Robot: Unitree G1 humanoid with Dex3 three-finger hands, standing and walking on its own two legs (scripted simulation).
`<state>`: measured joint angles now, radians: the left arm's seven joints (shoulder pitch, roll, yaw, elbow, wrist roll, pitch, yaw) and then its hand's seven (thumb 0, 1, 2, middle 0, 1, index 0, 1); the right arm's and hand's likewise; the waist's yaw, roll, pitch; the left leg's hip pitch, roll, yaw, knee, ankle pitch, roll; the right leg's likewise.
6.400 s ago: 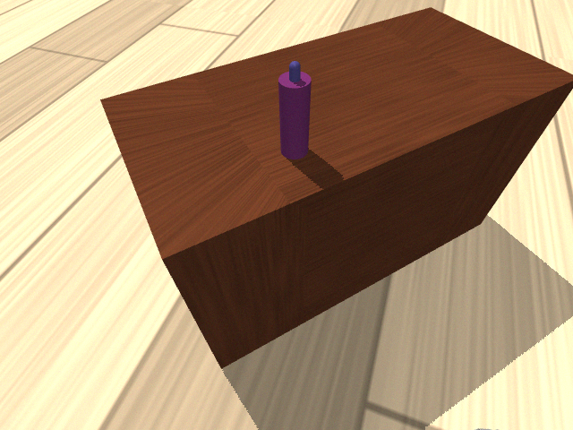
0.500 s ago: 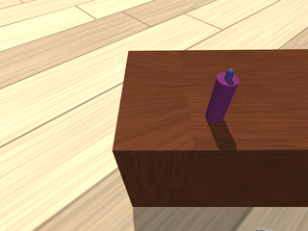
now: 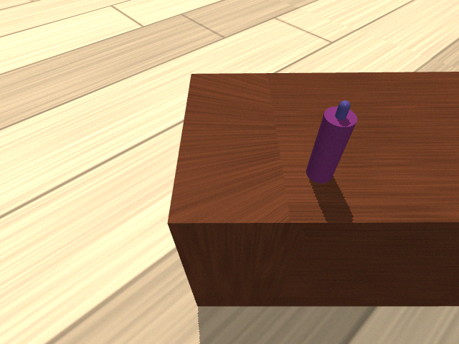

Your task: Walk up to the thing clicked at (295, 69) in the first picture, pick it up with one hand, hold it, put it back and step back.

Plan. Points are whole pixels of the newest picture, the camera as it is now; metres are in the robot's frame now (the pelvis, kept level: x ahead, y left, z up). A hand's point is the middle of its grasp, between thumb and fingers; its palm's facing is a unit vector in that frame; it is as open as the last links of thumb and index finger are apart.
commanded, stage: rise first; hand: right
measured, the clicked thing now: (330, 142) +0.50 -0.22 +0.03
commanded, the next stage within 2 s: go down in 1.66 s
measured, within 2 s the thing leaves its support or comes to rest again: neither
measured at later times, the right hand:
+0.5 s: hand (386, 307) +0.18 -0.26 -0.07, palm faces +0.23 +0.91 -0.35, open 16.0 cm
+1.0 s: hand (407, 283) +0.19 -0.27 +0.01, palm faces +0.29 +0.89 -0.36, open 17.6 cm
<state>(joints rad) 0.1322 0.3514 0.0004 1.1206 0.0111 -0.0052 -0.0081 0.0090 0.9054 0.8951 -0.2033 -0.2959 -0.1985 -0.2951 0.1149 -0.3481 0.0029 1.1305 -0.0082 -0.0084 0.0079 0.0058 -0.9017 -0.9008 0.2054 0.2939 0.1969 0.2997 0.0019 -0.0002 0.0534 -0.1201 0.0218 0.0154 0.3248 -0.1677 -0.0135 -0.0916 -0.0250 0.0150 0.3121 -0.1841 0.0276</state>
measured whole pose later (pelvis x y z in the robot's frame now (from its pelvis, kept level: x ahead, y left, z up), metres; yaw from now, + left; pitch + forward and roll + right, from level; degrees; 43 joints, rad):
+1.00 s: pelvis +0.01 -0.01 -0.01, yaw +0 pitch -3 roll +0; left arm 0.25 0.23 0.12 0.61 -0.02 -0.08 0.06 -0.01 -0.54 0.05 -0.06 -0.05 -0.05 -0.05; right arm 0.41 -0.29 -0.21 0.08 0.04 -0.12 -0.05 -0.01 0.58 -0.04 0.05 0.05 0.05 0.06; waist -0.03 -0.03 0.03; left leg -0.13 0.03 0.02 0.41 -0.23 -0.03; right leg -0.11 -0.01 0.02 0.41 -0.25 0.01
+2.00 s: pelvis +0.00 +0.00 -0.01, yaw -1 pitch -3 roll +0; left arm 0.22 0.20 0.15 0.64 0.01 -0.12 0.04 -0.01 -0.53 0.05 -0.06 -0.05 -0.05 -0.05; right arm 0.41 -0.29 -0.36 0.01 0.04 -0.29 0.00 -0.01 0.51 -0.05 0.06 0.05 0.06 0.06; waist -0.03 -0.03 0.01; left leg -0.16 0.03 0.03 0.44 -0.23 -0.02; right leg -0.14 -0.01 0.03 0.44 -0.24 0.02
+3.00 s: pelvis +0.00 -0.02 -0.02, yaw +0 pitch +7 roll +2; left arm 0.21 0.24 -0.04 0.68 -0.02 -0.22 0.18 -0.01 -0.54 0.05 -0.06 -0.05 -0.06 -0.05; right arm -0.45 -0.72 -0.60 0.99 0.29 -0.20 0.58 -0.01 0.56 -0.06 0.04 0.05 0.04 0.05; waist 0.06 0.01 -0.07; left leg -0.41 0.02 0.03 0.54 -0.26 -0.03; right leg -0.43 -0.03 0.03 0.63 -0.32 0.01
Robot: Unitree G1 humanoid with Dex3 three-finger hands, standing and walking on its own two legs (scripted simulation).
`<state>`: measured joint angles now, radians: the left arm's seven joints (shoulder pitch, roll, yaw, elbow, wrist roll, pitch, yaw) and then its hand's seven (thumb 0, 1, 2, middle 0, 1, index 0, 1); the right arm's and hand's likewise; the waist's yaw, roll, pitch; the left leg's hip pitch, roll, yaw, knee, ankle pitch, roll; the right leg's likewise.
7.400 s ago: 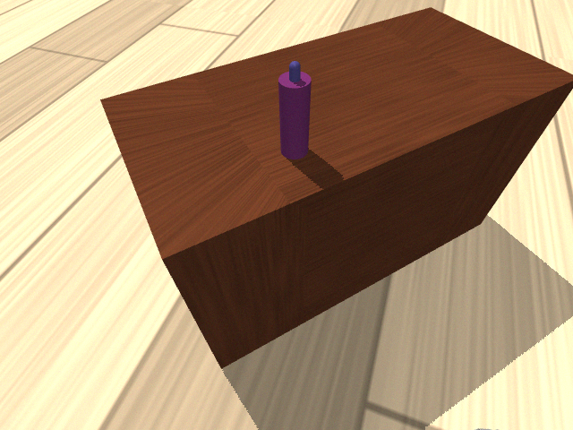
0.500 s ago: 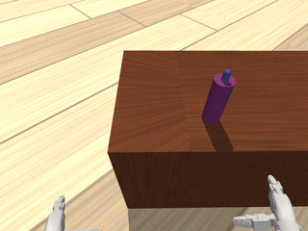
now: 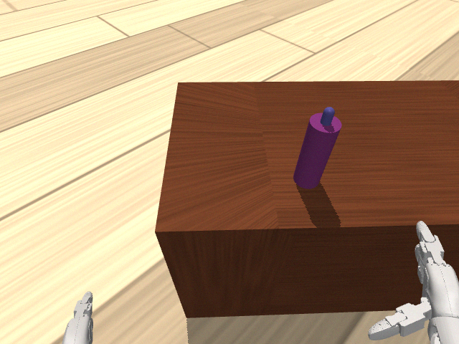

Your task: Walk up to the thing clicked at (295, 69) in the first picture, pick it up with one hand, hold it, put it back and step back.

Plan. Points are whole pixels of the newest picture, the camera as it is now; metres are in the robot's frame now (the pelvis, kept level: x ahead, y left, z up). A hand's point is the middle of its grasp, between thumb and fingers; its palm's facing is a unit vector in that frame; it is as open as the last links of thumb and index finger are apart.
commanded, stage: rise first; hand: right
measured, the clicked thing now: (316, 148) +0.49 -0.21 +0.03
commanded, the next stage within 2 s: go down in 0.66 s
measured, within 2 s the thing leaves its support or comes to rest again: neither
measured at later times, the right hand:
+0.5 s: hand (419, 287) +0.17 -0.26 +0.06, palm faces +0.34 +0.86 -0.39, open 17.6 cm
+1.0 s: hand (430, 278) +0.17 -0.27 +0.08, palm faces +0.39 +0.84 -0.37, open 17.3 cm
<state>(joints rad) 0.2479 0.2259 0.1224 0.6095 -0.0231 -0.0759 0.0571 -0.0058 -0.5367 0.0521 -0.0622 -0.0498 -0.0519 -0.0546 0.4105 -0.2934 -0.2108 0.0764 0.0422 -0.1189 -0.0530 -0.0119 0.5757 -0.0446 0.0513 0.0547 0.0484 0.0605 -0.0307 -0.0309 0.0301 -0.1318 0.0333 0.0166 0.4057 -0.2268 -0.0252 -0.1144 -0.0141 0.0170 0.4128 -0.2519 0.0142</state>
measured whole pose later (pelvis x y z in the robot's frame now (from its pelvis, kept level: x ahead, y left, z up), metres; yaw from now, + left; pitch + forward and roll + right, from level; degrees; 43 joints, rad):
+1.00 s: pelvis -0.01 +0.01 +0.00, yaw -1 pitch -3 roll +0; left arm 0.22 0.20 0.15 0.64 0.01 -0.12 0.04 -0.01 -0.53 0.05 -0.06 -0.05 -0.05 -0.05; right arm 0.41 -0.29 -0.36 0.01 0.04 -0.29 0.00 -0.01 0.51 -0.05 0.06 0.05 0.06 0.06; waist -0.03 -0.03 0.01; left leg -0.16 0.03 0.03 0.44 -0.23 -0.02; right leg -0.14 -0.01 0.03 0.44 -0.24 0.02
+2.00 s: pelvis -0.01 -0.01 -0.01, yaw +0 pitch +7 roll +2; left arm 0.21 0.24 -0.04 0.68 -0.02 -0.22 0.18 -0.01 -0.54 0.05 -0.06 -0.05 -0.06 -0.05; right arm -0.45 -0.72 -0.60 0.99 0.29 -0.20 0.58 -0.01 0.56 -0.06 0.04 0.05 0.04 0.05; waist 0.06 0.01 -0.07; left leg -0.41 0.02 0.03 0.54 -0.26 -0.03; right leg -0.43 -0.03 0.03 0.63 -0.32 0.01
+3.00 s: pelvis -0.02 -0.02 -0.04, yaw +1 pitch +14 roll +3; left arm 0.26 0.26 -0.08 0.50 0.01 -0.23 0.15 -0.01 -0.54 0.06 -0.06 -0.05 -0.05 -0.05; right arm -0.74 -0.95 -0.64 1.22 0.18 -0.18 0.61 -0.01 0.57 -0.05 0.05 0.04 0.05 0.05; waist 0.13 0.02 -0.10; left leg -0.66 0.00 0.03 0.73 -0.31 -0.04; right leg -0.70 -0.04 0.05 0.85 -0.40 0.00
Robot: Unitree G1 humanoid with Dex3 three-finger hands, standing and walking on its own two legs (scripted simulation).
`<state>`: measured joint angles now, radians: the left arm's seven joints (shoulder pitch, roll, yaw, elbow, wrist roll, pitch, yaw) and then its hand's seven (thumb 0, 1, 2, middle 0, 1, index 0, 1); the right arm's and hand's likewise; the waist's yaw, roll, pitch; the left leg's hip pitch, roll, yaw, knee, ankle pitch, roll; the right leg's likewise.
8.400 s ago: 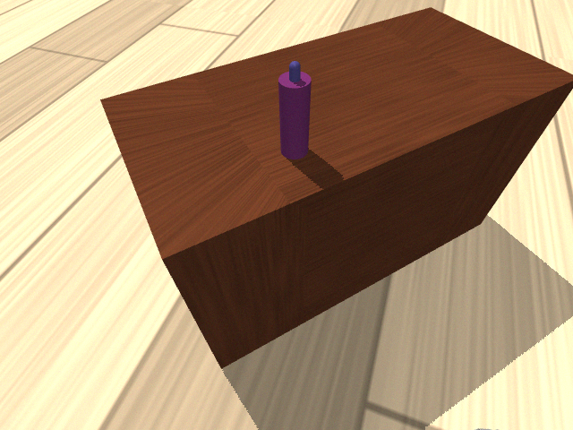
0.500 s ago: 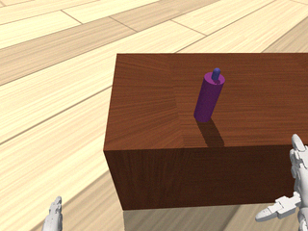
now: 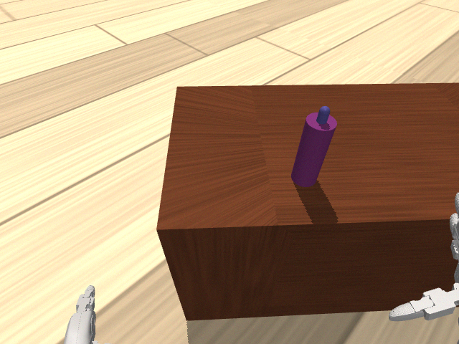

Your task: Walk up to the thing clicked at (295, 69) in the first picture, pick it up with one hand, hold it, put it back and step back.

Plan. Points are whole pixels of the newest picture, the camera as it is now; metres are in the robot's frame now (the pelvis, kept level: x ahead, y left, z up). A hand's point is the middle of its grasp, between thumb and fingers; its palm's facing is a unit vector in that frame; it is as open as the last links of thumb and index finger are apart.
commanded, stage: go down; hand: right
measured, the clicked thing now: (313, 146) +0.51 -0.21 +0.03
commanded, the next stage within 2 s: none
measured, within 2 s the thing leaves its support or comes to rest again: neither
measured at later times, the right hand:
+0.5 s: hand (425, 200) +0.30 -0.33 +0.10, palm faces +0.20 +0.98 -0.09, open 17.5 cm
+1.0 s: hand (428, 169) +0.36 -0.37 +0.10, palm faces +0.16 +0.99 +0.03, open 17.6 cm
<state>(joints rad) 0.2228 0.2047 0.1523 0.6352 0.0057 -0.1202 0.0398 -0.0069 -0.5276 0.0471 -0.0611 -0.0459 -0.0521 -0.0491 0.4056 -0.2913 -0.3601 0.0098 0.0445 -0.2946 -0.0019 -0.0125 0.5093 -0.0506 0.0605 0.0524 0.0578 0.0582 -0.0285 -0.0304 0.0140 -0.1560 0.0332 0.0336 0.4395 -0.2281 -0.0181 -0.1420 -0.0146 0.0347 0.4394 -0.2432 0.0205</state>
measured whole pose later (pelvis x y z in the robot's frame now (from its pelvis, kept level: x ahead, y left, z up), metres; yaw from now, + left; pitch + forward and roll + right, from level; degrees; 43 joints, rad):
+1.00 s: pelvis +0.01 -0.01 -0.01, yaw +1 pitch +7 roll +2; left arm 0.21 0.24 -0.04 0.68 -0.02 -0.22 0.18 -0.01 -0.54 0.05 -0.06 -0.05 -0.06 -0.05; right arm -0.45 -0.72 -0.60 0.99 0.29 -0.20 0.58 -0.01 0.56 -0.06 0.04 0.05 0.04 0.05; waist 0.06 0.01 -0.07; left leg -0.41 0.02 0.03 0.54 -0.26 -0.03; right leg -0.43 -0.03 0.03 0.63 -0.32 0.01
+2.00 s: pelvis -0.01 -0.02 -0.04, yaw +2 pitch +14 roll +3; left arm 0.26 0.26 -0.08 0.50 0.01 -0.23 0.15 -0.01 -0.54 0.06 -0.06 -0.05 -0.05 -0.05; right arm -0.74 -0.95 -0.64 1.22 0.18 -0.18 0.61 -0.01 0.57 -0.05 0.05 0.04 0.05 0.05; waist 0.13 0.02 -0.10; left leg -0.66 0.00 0.03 0.73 -0.31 -0.04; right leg -0.70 -0.04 0.05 0.85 -0.40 0.00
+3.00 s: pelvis -0.01 -0.02 -0.04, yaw +2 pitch +15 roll +4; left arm 0.29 0.27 -0.08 0.43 0.00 -0.22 0.14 -0.01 -0.54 0.06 -0.06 -0.04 -0.05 -0.05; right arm -0.76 -0.97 -0.65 1.23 0.16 -0.16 0.61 -0.01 0.52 -0.05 0.06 0.04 0.05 0.05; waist 0.14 0.02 -0.12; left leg -0.70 0.00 0.03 0.77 -0.33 -0.03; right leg -0.73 -0.05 0.05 0.89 -0.42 0.00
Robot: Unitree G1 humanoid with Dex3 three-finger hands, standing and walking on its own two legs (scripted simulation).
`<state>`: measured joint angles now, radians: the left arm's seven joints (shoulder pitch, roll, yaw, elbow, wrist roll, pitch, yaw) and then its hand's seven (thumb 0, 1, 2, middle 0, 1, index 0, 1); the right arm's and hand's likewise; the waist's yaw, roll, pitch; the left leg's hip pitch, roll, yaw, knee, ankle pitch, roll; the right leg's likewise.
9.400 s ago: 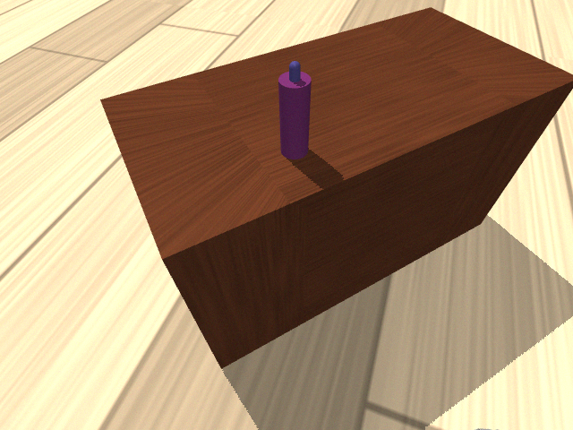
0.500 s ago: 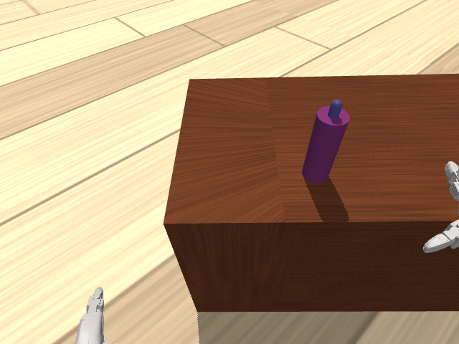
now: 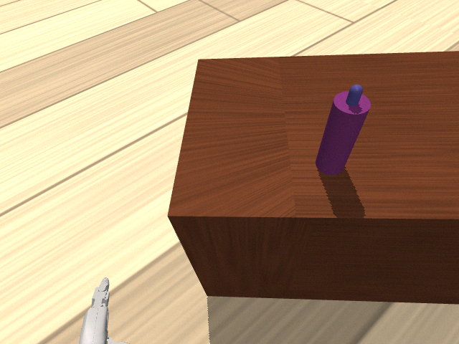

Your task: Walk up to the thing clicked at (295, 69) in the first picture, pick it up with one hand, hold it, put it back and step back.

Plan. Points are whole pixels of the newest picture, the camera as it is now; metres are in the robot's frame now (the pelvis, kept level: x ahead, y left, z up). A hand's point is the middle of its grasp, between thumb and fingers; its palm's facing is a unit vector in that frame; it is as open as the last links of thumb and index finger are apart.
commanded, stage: go down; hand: right
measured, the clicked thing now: (341, 130) +0.50 -0.20 +0.05
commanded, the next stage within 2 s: approach in 1.78 s
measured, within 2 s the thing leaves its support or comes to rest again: neither
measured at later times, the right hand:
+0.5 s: hand out of the picture +0.38 -0.38 +0.12, palm faces +0.17 +0.99 +0.03, open 17.5 cm
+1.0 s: hand out of the picture +0.40 -0.39 +0.12, palm faces +0.17 +0.98 +0.02, open 17.6 cm
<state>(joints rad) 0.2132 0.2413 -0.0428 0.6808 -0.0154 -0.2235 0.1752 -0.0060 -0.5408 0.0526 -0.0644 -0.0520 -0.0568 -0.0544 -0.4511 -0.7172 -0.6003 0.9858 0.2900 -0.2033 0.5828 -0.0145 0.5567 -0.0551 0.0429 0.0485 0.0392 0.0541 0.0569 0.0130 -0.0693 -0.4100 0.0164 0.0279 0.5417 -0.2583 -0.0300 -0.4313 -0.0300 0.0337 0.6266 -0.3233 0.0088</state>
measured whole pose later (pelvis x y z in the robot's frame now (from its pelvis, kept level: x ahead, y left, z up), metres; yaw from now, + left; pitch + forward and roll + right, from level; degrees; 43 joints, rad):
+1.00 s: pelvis -0.02 -0.01 -0.03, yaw +1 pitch +14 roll +3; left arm 0.26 0.26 -0.08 0.50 0.01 -0.23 0.15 -0.01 -0.54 0.06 -0.06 -0.05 -0.05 -0.05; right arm -0.74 -0.95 -0.64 1.22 0.18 -0.18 0.61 -0.01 0.57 -0.05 0.05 0.04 0.05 0.05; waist 0.13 0.02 -0.10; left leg -0.66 0.00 0.03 0.73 -0.31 -0.04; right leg -0.70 -0.04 0.05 0.85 -0.40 0.00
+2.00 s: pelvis -0.01 -0.01 -0.03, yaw +1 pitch +15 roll +4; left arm 0.29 0.27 -0.08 0.43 0.00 -0.22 0.14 -0.01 -0.54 0.06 -0.06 -0.04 -0.05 -0.05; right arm -0.76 -0.97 -0.65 1.23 0.16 -0.16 0.61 -0.01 0.52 -0.05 0.06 0.04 0.05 0.05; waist 0.14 0.02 -0.12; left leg -0.70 0.00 0.03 0.77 -0.33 -0.03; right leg -0.73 -0.05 0.05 0.89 -0.42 0.00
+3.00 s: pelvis -0.02 +0.00 -0.06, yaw +2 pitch +19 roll +3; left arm 0.41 0.24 0.03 0.11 0.03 -0.09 0.01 -0.01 -0.53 0.04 -0.07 -0.05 -0.06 -0.05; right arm -0.76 -0.50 -0.48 1.05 0.10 -0.32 0.20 -0.01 0.50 -0.05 0.05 0.04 0.04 0.05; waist 0.18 0.02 -0.13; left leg -0.91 0.00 0.02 1.00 -0.42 -0.03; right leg -0.92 -0.05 0.04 1.08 -0.49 0.01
